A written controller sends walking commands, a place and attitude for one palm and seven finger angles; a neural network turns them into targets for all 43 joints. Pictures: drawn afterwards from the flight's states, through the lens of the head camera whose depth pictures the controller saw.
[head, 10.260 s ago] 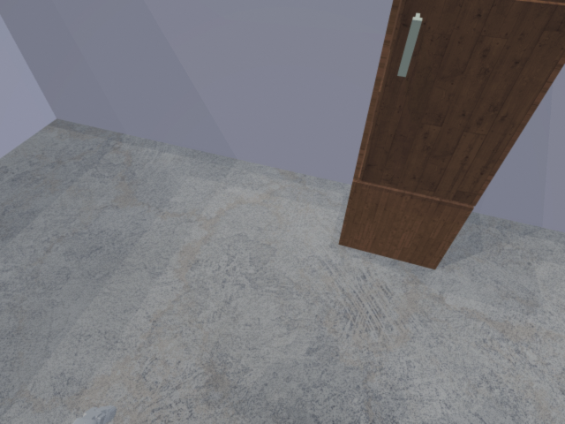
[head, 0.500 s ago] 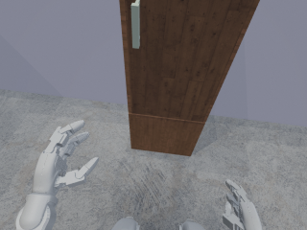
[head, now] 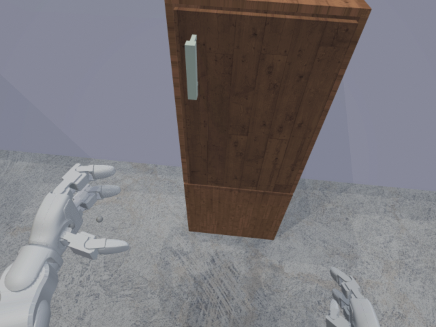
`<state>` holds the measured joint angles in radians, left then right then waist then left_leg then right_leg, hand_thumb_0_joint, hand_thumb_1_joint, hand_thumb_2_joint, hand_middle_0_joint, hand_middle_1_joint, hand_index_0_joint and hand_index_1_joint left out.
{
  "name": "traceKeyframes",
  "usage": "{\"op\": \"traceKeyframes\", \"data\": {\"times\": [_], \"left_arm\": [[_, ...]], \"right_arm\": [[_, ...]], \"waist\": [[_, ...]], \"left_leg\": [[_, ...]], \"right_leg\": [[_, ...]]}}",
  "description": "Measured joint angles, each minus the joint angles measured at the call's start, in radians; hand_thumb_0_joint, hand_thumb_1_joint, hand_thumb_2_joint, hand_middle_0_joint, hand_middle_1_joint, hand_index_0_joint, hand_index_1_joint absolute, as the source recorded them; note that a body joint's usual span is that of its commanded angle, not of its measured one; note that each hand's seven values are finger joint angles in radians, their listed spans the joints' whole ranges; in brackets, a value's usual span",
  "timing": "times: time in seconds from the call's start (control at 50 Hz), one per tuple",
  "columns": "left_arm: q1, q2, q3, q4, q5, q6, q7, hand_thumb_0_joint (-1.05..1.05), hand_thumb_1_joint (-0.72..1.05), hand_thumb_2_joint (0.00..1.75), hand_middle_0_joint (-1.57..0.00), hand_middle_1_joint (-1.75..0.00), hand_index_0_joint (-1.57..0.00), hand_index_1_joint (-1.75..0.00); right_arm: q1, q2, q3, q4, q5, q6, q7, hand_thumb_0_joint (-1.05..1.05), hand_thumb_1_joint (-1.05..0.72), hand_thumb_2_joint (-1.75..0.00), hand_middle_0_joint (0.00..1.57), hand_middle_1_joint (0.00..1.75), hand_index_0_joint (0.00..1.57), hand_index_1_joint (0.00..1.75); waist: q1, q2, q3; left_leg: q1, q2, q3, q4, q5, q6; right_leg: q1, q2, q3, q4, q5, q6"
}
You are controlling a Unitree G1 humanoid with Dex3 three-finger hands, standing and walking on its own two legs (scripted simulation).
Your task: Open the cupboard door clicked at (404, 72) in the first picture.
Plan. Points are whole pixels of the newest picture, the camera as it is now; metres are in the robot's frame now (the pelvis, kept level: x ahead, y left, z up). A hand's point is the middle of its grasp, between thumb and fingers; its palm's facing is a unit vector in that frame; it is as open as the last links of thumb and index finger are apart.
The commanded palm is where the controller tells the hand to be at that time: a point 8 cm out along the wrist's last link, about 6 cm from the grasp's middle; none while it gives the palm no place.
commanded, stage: raise the hand with hooked fingers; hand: left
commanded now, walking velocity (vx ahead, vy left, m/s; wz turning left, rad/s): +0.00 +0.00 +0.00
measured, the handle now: (193, 67) +0.62 +0.12 +0.17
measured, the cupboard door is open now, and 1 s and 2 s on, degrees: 0 0 0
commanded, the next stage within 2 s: move the hooked fingers beside the handle in 0.98 s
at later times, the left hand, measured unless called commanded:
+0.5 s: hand (80, 162) +0.30 +0.24 +0.19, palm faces +0.08 -1.00 -0.06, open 14.0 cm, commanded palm +0.26 +0.27 +0.18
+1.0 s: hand (77, 171) +0.29 +0.24 +0.18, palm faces +0.04 -1.00 -0.04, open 14.0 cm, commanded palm +0.26 +0.28 +0.18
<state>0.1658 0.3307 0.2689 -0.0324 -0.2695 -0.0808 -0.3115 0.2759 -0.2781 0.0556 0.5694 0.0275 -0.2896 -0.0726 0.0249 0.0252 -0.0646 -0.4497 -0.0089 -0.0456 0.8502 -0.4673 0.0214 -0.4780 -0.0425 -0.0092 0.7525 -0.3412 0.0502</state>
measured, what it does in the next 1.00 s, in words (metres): stands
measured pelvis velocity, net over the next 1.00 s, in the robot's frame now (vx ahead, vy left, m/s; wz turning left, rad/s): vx -0.01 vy -0.03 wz -0.01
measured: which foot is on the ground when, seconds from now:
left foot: down 0.00-1.00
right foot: down 0.00-1.00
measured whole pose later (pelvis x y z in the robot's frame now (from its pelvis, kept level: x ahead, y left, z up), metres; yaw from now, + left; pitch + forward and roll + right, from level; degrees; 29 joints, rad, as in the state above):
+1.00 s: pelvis -0.01 -0.03 +0.02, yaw -1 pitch -1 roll -1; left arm -0.16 0.45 0.46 0.29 -0.32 0.04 -0.48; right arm 0.27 -0.27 0.09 0.58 0.05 -0.24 -0.12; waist 0.04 0.05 -0.02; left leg -0.25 0.02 -0.04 0.62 -0.35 -0.02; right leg -0.31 -0.01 -0.01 0.58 -0.25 0.02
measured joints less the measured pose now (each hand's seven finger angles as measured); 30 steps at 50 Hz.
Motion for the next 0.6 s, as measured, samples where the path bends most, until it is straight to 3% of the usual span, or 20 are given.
{"op": "traceKeyframes", "data": {"times": [0.12, 0.24, 0.34, 0.5, 0.6], "left_arm": [[-0.08, 0.038, 0.082, 0.062, -0.044, 0.036, -0.034, -0.01, -0.34, 0.36, -0.3, -1.1, -0.29, -1.1], [-0.18, 0.062, 0.122, 0.14, -0.051, 0.081, -0.09, -0.01, -0.44, 0.32, -0.3, -1.16, -0.29, -1.16], [-0.219, 0.082, 0.138, 0.19, -0.053, 0.118, -0.136, -0.01, -0.48, 0.3, -0.3, -1.18, -0.3, -1.19], [-0.32, 0.127, 0.215, 0.297, -0.073, 0.113, -0.164, -0.01, -0.49, 0.3, -0.31, -1.19, -0.3, -1.2], [-0.351, 0.145, 0.202, 0.347, -0.077, 0.13, -0.197, -0.01, -0.5, 0.3, -0.3, -1.2, -0.3, -1.2]], "right_arm": [[-0.023, 0.018, 0.014, -0.004, 0.005, 0.013, -0.014, 0.02, -0.9, -0.9, 0.2, 0.3, 0.21, 0.3], [-0.03, 0.016, 0.029, 0.004, 0.014, 0.026, -0.023, 0.02, -0.9, -0.9, 0.2, 0.3, 0.21, 0.3], [-0.031, 0.011, 0.033, 0.011, 0.017, 0.042, -0.032, 0.02, -0.9, -0.9, 0.2, 0.31, 0.21, 0.3], [-0.016, -0.006, 0.024, 0.029, 0.024, 0.056, -0.042, 0.02, -0.9, -0.9, 0.2, 0.31, 0.21, 0.3], [-0.01, -0.026, 0.012, 0.027, 0.032, 0.063, -0.041, 0.02, -0.9, -0.9, 0.2, 0.3, 0.21, 0.3]], "waist": [[0.01, 0.0, 0.005], [0.025, 0.02, 0.015], [0.021, 0.035, 0.022], [0.018, 0.036, 0.032], [0.013, 0.035, 0.03]], "left_leg": [[0.069, 0.012, -0.008, -0.061, 0.016, -0.017], [0.114, 0.022, -0.019, -0.115, 0.039, -0.031], [0.142, 0.029, -0.019, -0.157, 0.06, -0.042], [0.175, 0.046, -0.022, -0.201, 0.085, -0.059], [0.175, 0.049, -0.015, -0.215, 0.098, -0.061]], "right_leg": [[0.063, 0.01, -0.009, -0.045, 0.006, -0.007], [0.104, 0.018, -0.021, -0.083, 0.019, -0.021], [0.123, 0.025, -0.023, -0.106, 0.029, -0.033], [0.146, 0.04, -0.027, -0.131, 0.045, -0.051], [0.14, 0.044, -0.02, -0.139, 0.057, -0.054]]}}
